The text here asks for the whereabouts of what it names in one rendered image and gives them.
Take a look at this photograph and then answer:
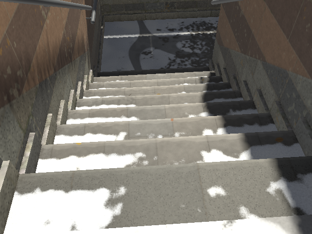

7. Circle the stairs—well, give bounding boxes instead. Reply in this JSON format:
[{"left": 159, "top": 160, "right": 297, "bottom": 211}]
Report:
[{"left": 35, "top": 66, "right": 305, "bottom": 174}]

